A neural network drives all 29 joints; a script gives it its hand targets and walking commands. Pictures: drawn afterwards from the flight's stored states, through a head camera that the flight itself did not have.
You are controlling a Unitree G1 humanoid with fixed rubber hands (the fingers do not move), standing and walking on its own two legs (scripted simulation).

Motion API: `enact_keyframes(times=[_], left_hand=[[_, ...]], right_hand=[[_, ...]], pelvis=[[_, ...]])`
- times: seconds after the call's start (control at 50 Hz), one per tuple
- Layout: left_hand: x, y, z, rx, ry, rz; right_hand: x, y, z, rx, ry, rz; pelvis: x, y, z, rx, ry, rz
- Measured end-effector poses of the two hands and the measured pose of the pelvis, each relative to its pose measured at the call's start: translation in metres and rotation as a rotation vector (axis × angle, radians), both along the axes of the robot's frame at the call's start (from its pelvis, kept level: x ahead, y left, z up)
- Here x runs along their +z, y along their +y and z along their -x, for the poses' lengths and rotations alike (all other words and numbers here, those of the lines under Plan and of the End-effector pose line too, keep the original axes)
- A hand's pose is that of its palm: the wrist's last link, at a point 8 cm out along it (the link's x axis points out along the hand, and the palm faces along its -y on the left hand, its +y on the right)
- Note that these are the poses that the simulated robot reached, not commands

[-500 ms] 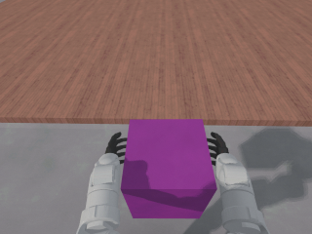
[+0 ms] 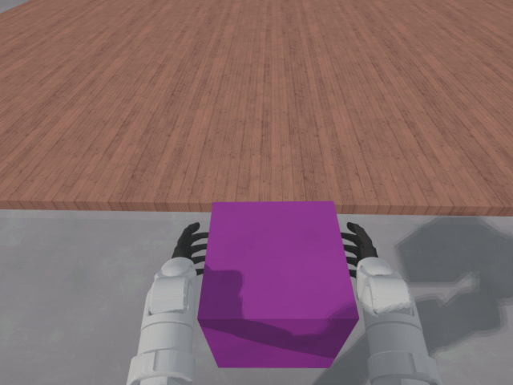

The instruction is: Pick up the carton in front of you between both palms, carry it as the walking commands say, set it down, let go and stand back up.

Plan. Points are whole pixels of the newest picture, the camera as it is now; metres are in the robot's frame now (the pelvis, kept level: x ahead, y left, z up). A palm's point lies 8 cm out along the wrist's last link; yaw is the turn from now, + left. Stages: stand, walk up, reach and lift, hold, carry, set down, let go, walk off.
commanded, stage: reach and lift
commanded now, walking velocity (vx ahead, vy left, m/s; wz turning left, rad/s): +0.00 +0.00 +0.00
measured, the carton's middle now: (273, 288) +0.29 +0.00 -0.04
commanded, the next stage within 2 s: hold in 0.18 s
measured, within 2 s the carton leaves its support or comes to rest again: neither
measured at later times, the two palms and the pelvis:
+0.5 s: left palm (179, 266) +0.28 +0.15 +0.05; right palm (370, 266) +0.28 -0.15 +0.05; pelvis -0.01 +0.00 +0.00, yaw +0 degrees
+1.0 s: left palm (176, 228) +0.33 +0.16 +0.08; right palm (360, 225) +0.33 -0.14 +0.08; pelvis +0.05 +0.01 -0.02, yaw -1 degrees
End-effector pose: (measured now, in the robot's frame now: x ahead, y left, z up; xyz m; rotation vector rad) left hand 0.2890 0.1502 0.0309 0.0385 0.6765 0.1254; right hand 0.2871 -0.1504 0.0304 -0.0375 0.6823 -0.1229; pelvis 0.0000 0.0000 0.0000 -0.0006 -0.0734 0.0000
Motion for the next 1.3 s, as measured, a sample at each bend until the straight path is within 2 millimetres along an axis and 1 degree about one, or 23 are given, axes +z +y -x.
enact_keyframes(times=[0.2, 0.36, 0.58, 0.68, 0.72, 0.82, 0.86, 0.92, 1.0, 1.08, 1.12, 1.16, 1.2, 1.24, 1.26, 1.3], left_hand=[[0.005, 0.000, 0.002, -0.001, -0.005, 0.000], [0.021, 0.001, 0.007, 0.005, -0.036, 0.005], [0.018, 0.001, 0.013, 0.012, -0.014, 0.012], [0.020, 0.001, 0.012, 0.015, -0.020, 0.016], [0.020, 0.001, 0.010, 0.016, -0.026, 0.018], [0.027, 0.001, 0.000, 0.020, -0.063, 0.019], [0.032, 0.002, -0.007, 0.025, -0.094, 0.023], [0.041, 0.006, -0.019, 0.033, -0.135, 0.036], [0.050, 0.010, -0.040, 0.049, -0.160, 0.056], [0.054, 0.003, -0.068, 0.043, -0.140, 0.063], [0.051, 0.000, -0.080, 0.045, -0.122, 0.071], [0.046, 0.003, -0.088, 0.061, -0.090, 0.083], [0.042, 0.011, -0.096, 0.090, -0.064, 0.088], [0.038, 0.020, -0.105, 0.117, -0.060, 0.097], [0.036, 0.024, -0.112, 0.124, -0.065, 0.101], [0.036, 0.025, -0.130, 0.118, -0.050, 0.108]], right_hand=[[0.005, 0.000, 0.002, -0.001, -0.005, 0.001], [0.020, 0.001, 0.007, 0.000, -0.036, -0.004], [0.018, 0.001, 0.012, -0.005, -0.014, -0.011], [0.019, 0.000, 0.011, -0.009, -0.021, -0.017], [0.020, 0.000, 0.009, -0.009, -0.026, -0.017], [0.027, 0.001, -0.001, -0.011, -0.063, -0.021], [0.032, 0.002, -0.009, -0.015, -0.094, -0.029], [0.041, 0.006, -0.021, -0.020, -0.135, -0.035], [0.052, 0.011, -0.044, -0.023, -0.160, -0.043], [0.051, 0.003, -0.066, -0.051, -0.140, -0.065], [0.048, 0.000, -0.077, -0.061, -0.121, -0.068], [0.047, 0.005, -0.090, -0.053, -0.090, -0.070], [0.046, 0.012, -0.105, -0.039, -0.063, -0.070], [0.044, 0.021, -0.121, -0.025, -0.058, -0.075], [0.042, 0.025, -0.129, -0.023, -0.062, -0.079], [0.038, 0.026, -0.142, -0.042, -0.048, -0.089]], pelvis=[[0.001, 0.000, -0.001, 0.000, -0.012, 0.000], [0.002, 0.000, 0.001, -0.001, -0.034, -0.001], [0.000, 0.000, 0.012, 0.000, -0.052, 0.000], [0.000, 0.000, 0.013, 0.000, -0.052, -0.001], [-0.002, 0.000, 0.013, 0.001, -0.025, -0.001], [-0.006, 0.000, 0.003, 0.005, 0.050, 0.001], [-0.010, 0.000, -0.003, 0.007, 0.072, 0.003], [-0.015, 0.004, -0.019, 0.009, 0.097, 0.003], [-0.020, 0.007, -0.048, -0.014, 0.132, -0.008], [-0.021, 0.004, -0.082, -0.011, 0.157, 0.018], [-0.021, 0.001, -0.099, 0.014, 0.169, 0.021], [-0.019, 0.002, -0.117, 0.028, 0.181, 0.008], [-0.016, 0.004, -0.136, 0.029, 0.187, -0.007], [-0.019, 0.009, -0.156, 0.017, 0.178, -0.020], [-0.021, 0.012, -0.167, -0.006, 0.171, -0.028], [-0.020, 0.018, -0.189, -0.031, 0.169, -0.023]])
